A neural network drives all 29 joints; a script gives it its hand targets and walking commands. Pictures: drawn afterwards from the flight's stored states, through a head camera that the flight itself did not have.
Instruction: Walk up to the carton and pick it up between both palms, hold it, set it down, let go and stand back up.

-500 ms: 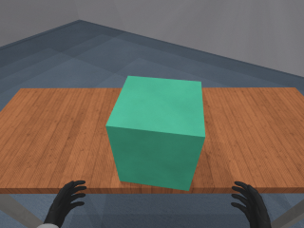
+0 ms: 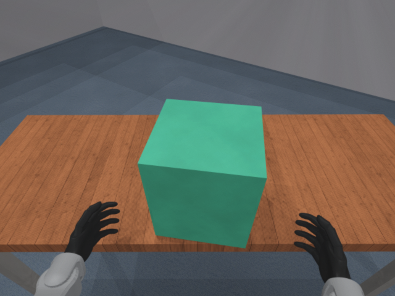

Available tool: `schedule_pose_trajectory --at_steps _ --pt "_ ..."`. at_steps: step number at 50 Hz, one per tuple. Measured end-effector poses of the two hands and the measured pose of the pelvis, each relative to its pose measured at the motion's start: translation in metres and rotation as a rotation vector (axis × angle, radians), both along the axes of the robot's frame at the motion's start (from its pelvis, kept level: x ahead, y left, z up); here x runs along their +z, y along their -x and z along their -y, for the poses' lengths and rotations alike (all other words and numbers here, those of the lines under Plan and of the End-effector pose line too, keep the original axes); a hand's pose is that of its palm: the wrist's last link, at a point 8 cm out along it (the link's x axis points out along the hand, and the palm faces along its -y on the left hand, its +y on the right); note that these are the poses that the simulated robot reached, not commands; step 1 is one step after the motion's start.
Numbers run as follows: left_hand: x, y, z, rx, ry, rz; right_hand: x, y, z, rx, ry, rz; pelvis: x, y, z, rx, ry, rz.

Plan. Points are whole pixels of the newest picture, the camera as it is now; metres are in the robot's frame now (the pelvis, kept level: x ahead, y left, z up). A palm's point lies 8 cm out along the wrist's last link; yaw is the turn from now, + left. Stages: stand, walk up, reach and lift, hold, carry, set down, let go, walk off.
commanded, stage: reach and lift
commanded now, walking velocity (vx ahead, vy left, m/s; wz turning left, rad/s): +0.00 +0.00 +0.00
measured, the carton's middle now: (206, 173) +0.38 +0.01 +0.06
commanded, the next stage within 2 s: none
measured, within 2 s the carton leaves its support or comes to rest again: neither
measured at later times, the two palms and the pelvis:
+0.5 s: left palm (86, 189) +0.31 +0.24 +0.09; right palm (314, 207) +0.27 -0.18 +0.10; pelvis +0.00 +0.00 +0.00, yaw +0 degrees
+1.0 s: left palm (88, 138) +0.37 +0.23 +0.17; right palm (306, 157) +0.34 -0.18 +0.15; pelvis +0.00 +0.00 +0.00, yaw +0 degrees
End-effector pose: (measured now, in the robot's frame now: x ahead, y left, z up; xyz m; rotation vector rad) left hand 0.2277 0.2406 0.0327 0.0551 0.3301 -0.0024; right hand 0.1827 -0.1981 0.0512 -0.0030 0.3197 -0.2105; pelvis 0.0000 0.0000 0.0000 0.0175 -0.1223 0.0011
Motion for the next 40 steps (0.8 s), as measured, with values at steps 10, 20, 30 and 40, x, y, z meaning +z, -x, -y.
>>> schedule_pose_trajectory --at_steps 10,20,30,40 --pt "0.028 -0.041 0.0 0.005 -0.004 0.015 0.021 -0.037 -0.008 0.02 -0.004 0.048 0.0 -0.002 0.0 0.0 0.001 -0.005" --pt "0.047 -0.07 0.0 0.009 -0.008 -0.002 0.035 -0.072 -0.015 0.03 -0.014 0.067 0.001 -0.004 -0.001 0.0 0.001 -0.008" --pt "0.079 -0.093 0.003 0.004 0.0 0.052 0.054 -0.098 -0.013 0.018 -0.022 0.108 0.001 -0.004 -0.001 0.0 0.001 -0.009" --pt "0.122 -0.118 0.012 -0.029 -0.005 0.118 0.073 -0.13 -0.013 0.014 -0.029 0.115 0.001 -0.003 -0.001 0.0 0.001 -0.008"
